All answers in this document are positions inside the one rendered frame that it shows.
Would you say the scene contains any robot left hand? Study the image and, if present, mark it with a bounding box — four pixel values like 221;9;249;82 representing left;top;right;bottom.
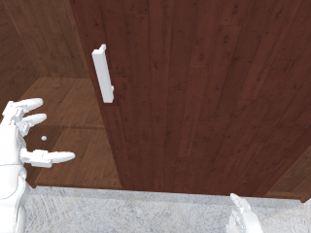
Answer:
0;98;76;168

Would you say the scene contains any left robot forearm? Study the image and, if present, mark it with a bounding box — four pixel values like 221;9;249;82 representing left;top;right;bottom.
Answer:
0;164;30;233

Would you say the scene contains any wardrobe door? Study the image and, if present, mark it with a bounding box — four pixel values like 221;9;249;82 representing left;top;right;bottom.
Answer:
268;146;311;193
69;0;311;198

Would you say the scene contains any robot right hand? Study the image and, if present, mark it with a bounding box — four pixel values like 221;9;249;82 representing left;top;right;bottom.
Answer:
225;193;263;233

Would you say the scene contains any handle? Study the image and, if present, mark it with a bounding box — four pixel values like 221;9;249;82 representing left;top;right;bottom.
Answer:
91;44;114;103

